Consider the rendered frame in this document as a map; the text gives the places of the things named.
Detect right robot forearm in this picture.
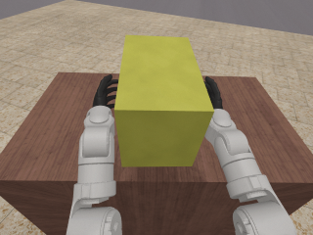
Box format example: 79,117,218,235
204,109,297,235

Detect left robot forearm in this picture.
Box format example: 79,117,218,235
66,106,116,235

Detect right robot hand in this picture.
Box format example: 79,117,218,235
204,76,223,110

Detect robot left upper arm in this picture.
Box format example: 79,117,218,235
67,207,122,235

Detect carton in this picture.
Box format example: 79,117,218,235
114,34,214,167

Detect left robot hand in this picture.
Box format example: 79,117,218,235
92,74,118,109

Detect robot right upper arm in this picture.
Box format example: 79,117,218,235
233,200,296,235

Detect pedestal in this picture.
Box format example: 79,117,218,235
0,71,313,235

